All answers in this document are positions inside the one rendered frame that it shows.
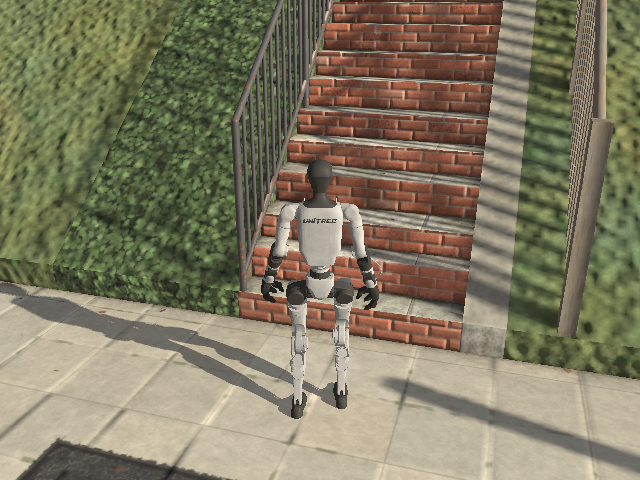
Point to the robot left foot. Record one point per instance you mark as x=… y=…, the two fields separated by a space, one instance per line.
x=297 y=410

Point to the left robot upper arm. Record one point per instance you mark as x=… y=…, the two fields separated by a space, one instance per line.
x=288 y=213

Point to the right robot forearm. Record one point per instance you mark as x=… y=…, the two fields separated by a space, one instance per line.
x=366 y=270

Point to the left robot forearm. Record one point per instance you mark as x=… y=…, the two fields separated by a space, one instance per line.
x=272 y=266

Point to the right robot shin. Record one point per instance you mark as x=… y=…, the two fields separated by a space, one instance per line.
x=341 y=362

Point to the robot left hand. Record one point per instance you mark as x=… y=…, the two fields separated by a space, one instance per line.
x=266 y=288

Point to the right robot upper arm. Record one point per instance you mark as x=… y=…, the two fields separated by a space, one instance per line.
x=351 y=213

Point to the robot right hand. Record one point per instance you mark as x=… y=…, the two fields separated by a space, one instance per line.
x=373 y=294

